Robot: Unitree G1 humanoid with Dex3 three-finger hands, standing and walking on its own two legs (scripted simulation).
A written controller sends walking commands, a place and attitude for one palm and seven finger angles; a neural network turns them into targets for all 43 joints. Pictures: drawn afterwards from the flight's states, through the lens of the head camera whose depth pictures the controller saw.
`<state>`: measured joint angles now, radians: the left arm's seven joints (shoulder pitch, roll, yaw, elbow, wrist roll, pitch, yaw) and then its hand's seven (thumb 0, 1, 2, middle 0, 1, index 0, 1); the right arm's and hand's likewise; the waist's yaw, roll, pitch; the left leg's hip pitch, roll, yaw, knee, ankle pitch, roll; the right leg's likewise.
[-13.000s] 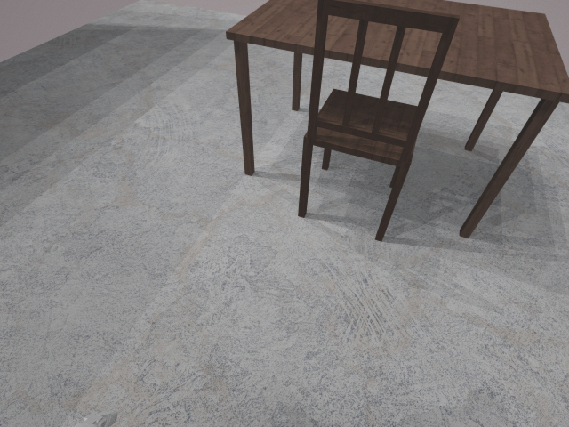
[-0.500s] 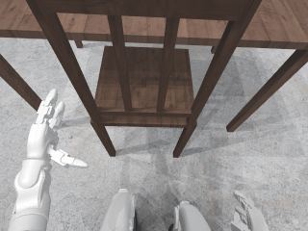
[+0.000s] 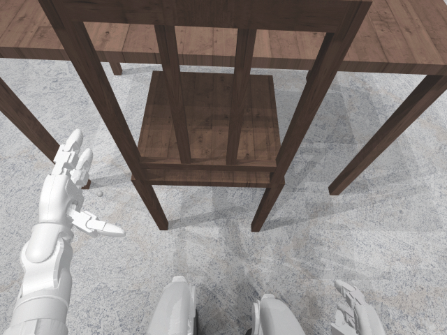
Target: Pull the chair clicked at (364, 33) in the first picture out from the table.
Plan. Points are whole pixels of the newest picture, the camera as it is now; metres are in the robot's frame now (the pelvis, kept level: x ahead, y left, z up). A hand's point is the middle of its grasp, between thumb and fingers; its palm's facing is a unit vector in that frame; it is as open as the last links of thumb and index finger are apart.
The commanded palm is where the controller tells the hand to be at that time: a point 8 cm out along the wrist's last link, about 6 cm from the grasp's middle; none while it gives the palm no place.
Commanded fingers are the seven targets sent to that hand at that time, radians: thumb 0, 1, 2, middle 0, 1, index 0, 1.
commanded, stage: aim the fingers beside a spindle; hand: left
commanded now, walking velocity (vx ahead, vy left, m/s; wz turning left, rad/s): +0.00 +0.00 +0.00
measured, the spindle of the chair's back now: (178, 112) +0.49 +0.11 +0.07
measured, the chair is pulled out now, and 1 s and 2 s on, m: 0.00 0.00 0.00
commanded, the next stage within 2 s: push the fingers through the gap in 1.26 s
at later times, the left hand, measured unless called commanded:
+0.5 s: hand (103, 201) +0.32 +0.21 +0.03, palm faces +0.00 -1.00 -0.06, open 16.9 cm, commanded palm +0.31 +0.27 +0.02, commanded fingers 0.00 -0.50 0.30 -0.06 -0.08 -0.06 -0.08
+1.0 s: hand (100, 201) +0.33 +0.23 +0.01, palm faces +0.05 -1.00 -0.05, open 16.9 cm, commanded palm +0.31 +0.27 +0.02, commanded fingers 0.00 -0.50 0.30 -0.06 -0.08 -0.06 -0.08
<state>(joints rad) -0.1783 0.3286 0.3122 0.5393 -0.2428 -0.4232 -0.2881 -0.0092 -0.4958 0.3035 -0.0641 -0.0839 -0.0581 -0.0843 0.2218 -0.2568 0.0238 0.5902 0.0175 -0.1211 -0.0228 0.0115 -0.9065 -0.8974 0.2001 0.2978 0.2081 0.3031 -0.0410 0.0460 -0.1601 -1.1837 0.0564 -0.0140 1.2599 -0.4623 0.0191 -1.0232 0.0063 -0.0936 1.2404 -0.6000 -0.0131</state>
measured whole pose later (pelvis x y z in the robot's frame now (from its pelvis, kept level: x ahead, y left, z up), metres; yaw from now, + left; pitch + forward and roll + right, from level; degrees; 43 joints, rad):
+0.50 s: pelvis +0.00 +0.00 +0.00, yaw +0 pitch +21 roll -4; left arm -0.07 0.29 0.27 0.38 -0.25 -0.47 -0.30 -0.01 -0.50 0.30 -0.06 -0.08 -0.06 -0.08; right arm 0.22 -0.26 0.01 0.59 0.01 -0.15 -0.03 0.01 -0.91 -0.90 0.20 0.30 0.21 0.30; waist -0.03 0.05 -0.15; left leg -1.17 0.06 -0.02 1.25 -0.46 0.02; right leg -1.00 0.01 -0.09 1.23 -0.60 -0.01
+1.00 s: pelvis +0.00 +0.01 +0.00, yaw +0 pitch +22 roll -4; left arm -0.12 0.30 0.31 0.47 -0.24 -0.43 -0.27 -0.01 -0.50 0.30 -0.06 -0.08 -0.06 -0.08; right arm 0.22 -0.26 0.01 0.58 0.01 -0.14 -0.02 0.01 -0.91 -0.90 0.20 0.30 0.21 0.30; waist -0.05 0.05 -0.15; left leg -1.19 0.06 -0.01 1.27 -0.47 0.03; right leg -1.02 0.01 -0.09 1.24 -0.60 -0.01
